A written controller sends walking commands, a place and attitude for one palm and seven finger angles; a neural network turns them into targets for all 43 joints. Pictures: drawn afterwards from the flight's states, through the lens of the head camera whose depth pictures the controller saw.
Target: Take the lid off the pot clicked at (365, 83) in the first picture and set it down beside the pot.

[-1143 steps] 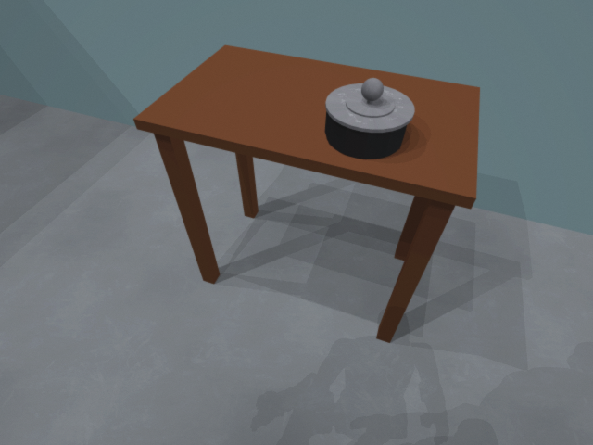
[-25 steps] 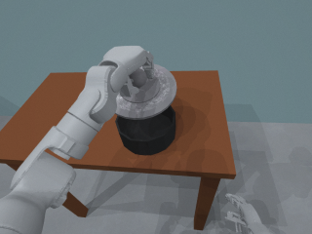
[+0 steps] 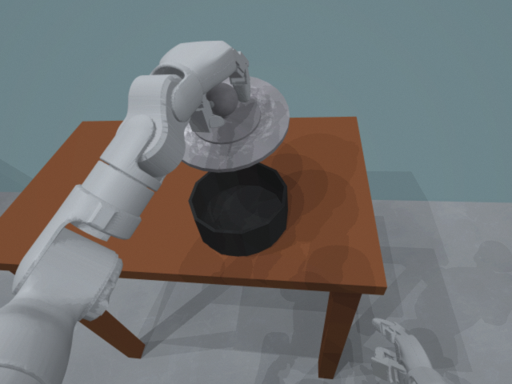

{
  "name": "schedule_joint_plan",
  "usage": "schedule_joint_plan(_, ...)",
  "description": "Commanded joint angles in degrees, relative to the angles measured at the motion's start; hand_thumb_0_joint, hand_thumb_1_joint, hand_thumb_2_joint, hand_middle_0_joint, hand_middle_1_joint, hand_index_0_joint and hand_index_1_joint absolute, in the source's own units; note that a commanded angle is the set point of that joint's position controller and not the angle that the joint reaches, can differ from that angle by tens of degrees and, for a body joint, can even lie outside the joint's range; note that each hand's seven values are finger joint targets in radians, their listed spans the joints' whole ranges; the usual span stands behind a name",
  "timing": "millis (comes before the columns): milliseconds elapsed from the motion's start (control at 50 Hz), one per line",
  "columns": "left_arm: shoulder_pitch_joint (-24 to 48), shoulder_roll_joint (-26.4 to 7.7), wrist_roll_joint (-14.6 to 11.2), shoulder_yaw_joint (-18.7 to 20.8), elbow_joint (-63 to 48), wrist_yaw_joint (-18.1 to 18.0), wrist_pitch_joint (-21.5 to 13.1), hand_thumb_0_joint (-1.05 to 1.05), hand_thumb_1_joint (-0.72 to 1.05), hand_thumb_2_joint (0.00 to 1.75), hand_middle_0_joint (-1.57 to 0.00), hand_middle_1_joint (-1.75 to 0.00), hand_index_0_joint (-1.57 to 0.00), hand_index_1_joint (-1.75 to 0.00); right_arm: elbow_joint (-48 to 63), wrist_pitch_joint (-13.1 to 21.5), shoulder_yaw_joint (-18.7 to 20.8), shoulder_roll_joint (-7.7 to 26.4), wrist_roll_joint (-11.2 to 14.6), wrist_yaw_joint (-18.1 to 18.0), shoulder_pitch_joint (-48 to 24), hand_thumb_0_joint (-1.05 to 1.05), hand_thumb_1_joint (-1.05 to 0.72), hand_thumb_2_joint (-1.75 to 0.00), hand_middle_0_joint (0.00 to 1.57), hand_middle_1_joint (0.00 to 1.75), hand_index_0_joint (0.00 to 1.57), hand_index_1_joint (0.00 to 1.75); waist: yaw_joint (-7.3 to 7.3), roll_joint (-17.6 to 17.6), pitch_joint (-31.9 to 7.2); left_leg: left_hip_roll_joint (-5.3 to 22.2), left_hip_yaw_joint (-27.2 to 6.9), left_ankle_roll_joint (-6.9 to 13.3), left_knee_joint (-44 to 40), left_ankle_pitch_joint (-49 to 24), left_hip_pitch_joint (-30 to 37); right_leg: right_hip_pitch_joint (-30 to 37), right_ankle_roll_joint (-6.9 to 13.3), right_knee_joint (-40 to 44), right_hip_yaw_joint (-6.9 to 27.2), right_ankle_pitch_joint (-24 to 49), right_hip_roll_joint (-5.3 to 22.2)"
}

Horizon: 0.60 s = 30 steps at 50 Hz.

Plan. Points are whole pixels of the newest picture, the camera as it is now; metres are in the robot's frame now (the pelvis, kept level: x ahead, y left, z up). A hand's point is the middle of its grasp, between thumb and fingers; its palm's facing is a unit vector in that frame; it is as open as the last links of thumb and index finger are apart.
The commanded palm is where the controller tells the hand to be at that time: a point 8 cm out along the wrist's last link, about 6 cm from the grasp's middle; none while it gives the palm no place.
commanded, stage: lift the lid straight up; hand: left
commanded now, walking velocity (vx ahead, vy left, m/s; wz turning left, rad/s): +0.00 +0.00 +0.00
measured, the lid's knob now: (221, 99) +0.45 +0.07 +0.25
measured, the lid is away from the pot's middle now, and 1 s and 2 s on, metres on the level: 0.02 0.10 0.22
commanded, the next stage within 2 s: move the lid sideways beside the pot in 0.20 s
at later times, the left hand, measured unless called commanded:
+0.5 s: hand (189, 103) +0.42 +0.11 +0.26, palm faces -0.07 -0.07 -1.00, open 7.8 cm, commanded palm +0.39 +0.13 +0.33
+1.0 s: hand (146, 109) +0.41 +0.17 +0.26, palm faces -0.12 -0.06 -0.99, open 7.8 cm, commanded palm +0.39 +0.18 +0.33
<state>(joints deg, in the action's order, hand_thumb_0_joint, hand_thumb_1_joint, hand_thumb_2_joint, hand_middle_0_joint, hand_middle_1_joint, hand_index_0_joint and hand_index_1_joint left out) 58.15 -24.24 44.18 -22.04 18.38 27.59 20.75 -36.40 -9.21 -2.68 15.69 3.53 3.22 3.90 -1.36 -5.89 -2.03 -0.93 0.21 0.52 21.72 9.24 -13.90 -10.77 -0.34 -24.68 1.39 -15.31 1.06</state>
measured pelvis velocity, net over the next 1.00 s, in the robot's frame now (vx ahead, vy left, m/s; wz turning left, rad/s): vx -0.01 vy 0.01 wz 0.02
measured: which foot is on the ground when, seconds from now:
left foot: down 0.00-1.00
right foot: down 0.00-1.00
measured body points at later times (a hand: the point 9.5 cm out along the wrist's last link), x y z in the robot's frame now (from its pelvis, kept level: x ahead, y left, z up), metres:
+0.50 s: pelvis +0.00 +0.01 +0.00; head +0.00 -0.04 +0.45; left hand +0.42 +0.11 +0.31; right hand +0.21 -0.20 -0.11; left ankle +0.02 +0.12 -0.74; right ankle -0.03 -0.12 -0.74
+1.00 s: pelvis -0.01 +0.01 +0.00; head +0.00 -0.03 +0.45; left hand +0.41 +0.17 +0.31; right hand +0.19 -0.21 -0.11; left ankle +0.02 +0.12 -0.74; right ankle -0.03 -0.12 -0.74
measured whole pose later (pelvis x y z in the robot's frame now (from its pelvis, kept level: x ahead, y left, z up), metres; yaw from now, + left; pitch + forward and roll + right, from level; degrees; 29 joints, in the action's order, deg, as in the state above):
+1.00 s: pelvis -0.01 +0.01 +0.00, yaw +1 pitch +2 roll +0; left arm 58.0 -31.2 46.7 -17.2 21.3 32.8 21.3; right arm -35.1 -8.7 -3.1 16.2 4.1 1.4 4.4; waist -1.3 -5.0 -1.1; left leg -1.4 -0.6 1.1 23.0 8.8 -15.7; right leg -11.4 -0.9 -24.4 0.5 -14.5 1.4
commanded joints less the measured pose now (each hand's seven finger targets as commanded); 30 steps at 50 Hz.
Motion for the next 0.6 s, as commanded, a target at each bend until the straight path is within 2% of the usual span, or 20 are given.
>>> schedule_joint_plan(0,30.9,-11.7,2.4,10.3,-7.0,-2.4,0.9,0.00,0.51,1.16,-1.09,-1.00,-0.93,-0.95,9.5,2.6,1.5,4.7,0.6,0.1,-10.3,0.00,-0.90,-0.90,0.20,0.30,0.20,0.30,-0.57,11.4,-20.4,-2.5,1.7,3.0,0.6,-14.0,9.7,4.8,1.9,2.0,-2.4,23.5,-2.5)
schedule_joint_plan(20,29.7,-11.6,1.4,10.9,-8.4,-2.3,0.6,0.00,0.51,1.16,-1.09,-1.00,-0.93,-0.95,9.9,2.4,1.9,5.2,0.7,0.2,-10.2,0.00,-0.90,-0.90,0.20,0.30,0.20,0.30,-0.51,10.8,-21.0,-2.6,1.7,3.0,0.8,-14.7,10.0,5.2,2.1,2.0,-2.6,24.2,-2.3)
schedule_joint_plan(40,30.8,-13.7,2.6,12.1,-9.9,-2.1,0.5,0.00,0.51,1.16,-1.09,-1.00,-0.93,-0.95,10.1,2.6,1.6,5.0,0.5,0.1,-10.2,0.00,-0.90,-0.90,0.20,0.30,0.20,0.30,-1.01,10.7,-22.9,-2.6,1.7,3.0,0.6,-15.1,10.3,6.2,2.0,2.0,-2.1,24.5,-2.4)
schedule_joint_plan(60,30.3,-12.5,2.6,11.1,-9.1,-1.9,0.7,0.00,0.51,1.16,-1.09,-1.00,-0.93,-0.95,10.3,2.5,1.5,4.7,0.6,0.0,-10.6,0.00,-0.90,-0.90,0.20,0.30,0.20,0.30,-0.77,11.8,-22.0,-2.6,1.7,3.1,0.8,-15.1,10.0,6.0,2.0,1.8,-2.3,24.6,-2.4)
schedule_joint_plan(120,31.5,-8.8,1.4,7.4,-12.7,-1.5,0.8,0.00,0.51,1.16,-1.09,-1.00,-0.93,-0.95,11.0,2.5,1.9,4.5,1.1,0.4,-11.4,0.00,-0.90,-0.90,0.20,0.30,0.20,0.30,0.32,8.9,-23.0,-2.7,1.4,3.2,1.9,-16.4,12.4,4.5,2.2,1.6,-2.7,24.4,-2.6)
schedule_joint_plan(140,33.9,-12.1,2.5,9.8,-13.0,-1.6,1.0,0.00,0.51,1.16,-1.09,-1.00,-0.93,-0.95,10.3,2.6,1.6,4.6,0.9,0.4,-10.6,0.00,-0.90,-0.90,0.20,0.30,0.20,0.30,-0.19,9.4,-23.6,-2.5,1.2,2.9,1.2,-16.6,12.0,5.1,2.3,1.6,-2.6,24.1,-2.9)
schedule_joint_plan(200,34.6,-12.3,2.4,10.0,-9.5,-1.7,1.6,0.00,0.51,1.16,-1.09,-1.00,-0.93,-0.95,9.7,2.6,1.3,4.7,0.8,-0.1,-10.4,0.00,-0.90,-0.90,0.20,0.30,0.20,0.30,0.00,10.2,-21.0,-2.7,1.3,3.0,0.8,-13.6,10.9,3.8,2.1,2.3,-2.6,21.6,-2.8)
schedule_joint_plan(220,35.9,-11.2,1.1,9.0,-12.5,-1.8,0.9,0.00,0.51,1.16,-1.09,-1.00,-0.93,-0.95,10.1,2.6,1.6,5.1,1.0,0.0,-10.8,0.00,-0.90,-0.90,0.20,0.30,0.20,0.30,0.45,7.7,-22.7,-2.6,0.9,2.9,0.9,-14.5,12.2,3.9,2.4,1.9,-3.0,21.7,-2.7)
schedule_joint_plan(240,38.4,-11.8,2.2,9.0,-13.5,-1.9,0.8,0.00,0.51,1.16,-1.09,-1.00,-0.93,-0.95,10.1,3.3,1.4,4.4,0.8,-0.1,-10.3,0.00,-0.90,-0.90,0.20,0.30,0.20,0.30,0.18,7.6,-24.7,-2.8,0.7,3.0,1.0,-15.7,13.0,4.7,2.5,1.8,-2.5,22.4,-3.1)
schedule_joint_plan(260,36.6,-12.9,2.6,10.2,-10.3,-2.1,1.2,0.00,0.51,1.16,-1.09,-1.00,-0.93,-0.95,9.5,3.3,1.4,4.6,0.7,-0.1,-10.0,0.00,-0.90,-0.90,0.20,0.30,0.20,0.30,-0.02,9.1,-23.7,-2.5,0.8,3.0,1.2,-15.5,12.3,4.6,2.5,1.6,-2.7,22.6,-3.0)
schedule_joint_plan(300,35.8,-14.6,3.2,12.0,-9.9,-2.5,1.2,0.00,0.51,1.16,-1.09,-1.00,-0.93,-0.95,9.4,3.1,1.3,4.7,0.7,-0.1,-10.2,0.00,-0.90,-0.90,0.20,0.30,0.20,0.30,-0.79,8.7,-23.9,-2.4,1.0,2.8,0.7,-15.3,11.5,5.5,2.5,1.6,-2.5,22.2,-2.8)
schedule_joint_plan(320,35.2,-12.3,2.1,10.6,-11.2,-2.6,1.0,0.00,0.51,1.16,-1.09,-1.00,-0.93,-0.95,9.8,2.9,1.5,5.0,0.7,0.1,-10.4,0.00,-0.90,-0.90,0.20,0.30,0.20,0.30,-0.30,7.1,-24.4,-2.4,0.8,2.8,1.0,-16.1,12.3,5.1,2.7,1.5,-3.0,22.4,-2.8)
schedule_joint_plan(340,36.5,-13.5,3.3,11.1,-11.6,-2.7,0.9,0.00,0.51,1.16,-1.09,-1.00,-0.93,-0.95,9.6,3.1,1.3,4.5,0.7,0.2,-10.2,0.00,-0.90,-0.90,0.20,0.30,0.20,0.30,-0.54,8.0,-25.3,-2.3,0.6,2.6,0.8,-16.9,12.4,5.6,2.8,1.4,-2.8,22.5,-3.1)
schedule_joint_plan(380,31.4,-15.0,3.8,13.1,-6.4,-2.7,1.6,0.00,0.51,1.16,-1.09,-1.00,-0.93,-0.95,9.3,2.6,1.3,5.0,0.5,0.0,-9.9,0.00,-0.90,-0.90,0.20,0.30,0.20,0.30,-1.08,10.4,-22.9,-2.1,1.1,2.8,0.6,-15.3,10.3,5.4,2.5,1.8,-2.7,22.0,-2.7)
schedule_joint_plan(420,30.8,-12.1,2.6,10.9,-6.4,-2.2,1.4,0.00,0.51,1.16,-1.09,-1.00,-0.93,-0.95,9.7,2.1,1.5,5.3,1.0,-0.1,-10.6,0.00,-0.90,-0.90,0.20,0.30,0.20,0.30,-0.29,9.1,-20.8,-2.2,1.2,2.7,0.4,-13.3,9.7,3.8,2.6,2.3,-3.2,20.0,-2.6)
schedule_joint_plan(440,33.3,-14.9,3.9,12.4,-8.9,-2.2,1.2,0.00,0.51,1.16,-1.09,-1.00,-0.93,-0.95,9.8,2.4,1.3,5.1,0.8,-0.2,-10.2,0.00,-0.90,-0.90,0.20,0.30,0.20,0.30,-0.72,9.0,-23.7,-2.2,1.1,2.7,0.1,-14.1,10.6,5.3,2.5,2.2,-2.7,20.3,-2.7)
schedule_joint_plan(500,33.5,-14.9,4.2,12.0,-8.6,-1.8,1.4,0.00,0.51,1.16,-1.09,-1.00,-0.93,-0.95,10.1,2.5,1.3,5.0,0.9,-0.6,-10.4,0.00,-0.90,-0.90,0.20,0.30,0.20,0.30,-0.43,8.8,-23.0,-2.2,0.9,2.9,0.5,-14.3,11.0,4.6,2.4,2.1,-2.8,20.1,-2.8)
schedule_joint_plan(520,33.2,-13.1,3.1,10.6,-10.0,-1.6,1.2,0.00,0.51,1.16,-1.09,-1.00,-0.93,-0.95,10.5,2.5,1.5,5.3,1.0,-0.6,-10.4,0.00,-0.90,-0.90,0.20,0.30,0.20,0.30,0.14,8.1,-23.5,-2.3,0.6,3.0,0.9,-15.4,12.0,4.2,2.6,1.9,-3.1,20.7,-2.8)
schedule_joint_plan(540,36.0,-17.1,4.3,13.4,-12.1,-1.5,1.0,0.00,0.51,1.16,-1.09,-1.00,-0.93,-0.95,10.4,3.0,1.4,5.1,0.8,-0.7,-9.7,0.00,-0.90,-0.90,0.20,0.30,0.20,0.30,-0.42,7.6,-25.6,-2.3,0.4,2.9,0.8,-16.5,12.6,5.4,2.6,1.9,-2.6,21.4,-3.0)
schedule_joint_plan(580,35.1,-15.9,4.1,12.2,-12.7,-1.0,1.2,0.00,0.51,1.16,-1.09,-1.00,-0.93,-0.95,10.6,3.2,1.3,4.9,0.8,-0.6,-10.1,0.00,-0.90,-0.90,0.20,0.30,0.20,0.30,-0.34,7.0,-25.4,-2.4,0.3,3.0,1.2,-17.8,12.9,5.1,2.5,1.5,-2.7,22.6,-3.0)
